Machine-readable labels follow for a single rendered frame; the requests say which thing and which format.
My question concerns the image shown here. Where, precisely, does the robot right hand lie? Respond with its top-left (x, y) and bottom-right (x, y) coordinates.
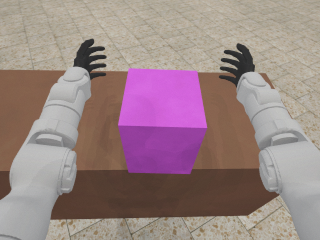
top-left (219, 43), bottom-right (255, 88)

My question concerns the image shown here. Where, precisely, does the left robot forearm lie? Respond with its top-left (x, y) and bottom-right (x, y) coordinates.
top-left (9, 66), bottom-right (91, 188)

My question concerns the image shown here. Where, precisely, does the pedestal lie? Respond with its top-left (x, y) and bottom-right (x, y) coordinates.
top-left (0, 69), bottom-right (293, 220)

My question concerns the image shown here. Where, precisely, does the carton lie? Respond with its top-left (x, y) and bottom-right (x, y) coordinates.
top-left (118, 68), bottom-right (207, 174)

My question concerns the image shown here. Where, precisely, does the left robot upper arm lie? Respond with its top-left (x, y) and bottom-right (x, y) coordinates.
top-left (0, 143), bottom-right (77, 240)

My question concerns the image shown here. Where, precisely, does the robot left hand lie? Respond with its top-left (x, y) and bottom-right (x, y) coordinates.
top-left (73, 38), bottom-right (107, 80)

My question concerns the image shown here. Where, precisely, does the right robot upper arm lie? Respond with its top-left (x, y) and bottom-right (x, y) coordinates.
top-left (258, 141), bottom-right (320, 240)

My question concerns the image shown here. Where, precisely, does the right robot forearm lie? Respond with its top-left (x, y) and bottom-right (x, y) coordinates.
top-left (236, 71), bottom-right (320, 156)

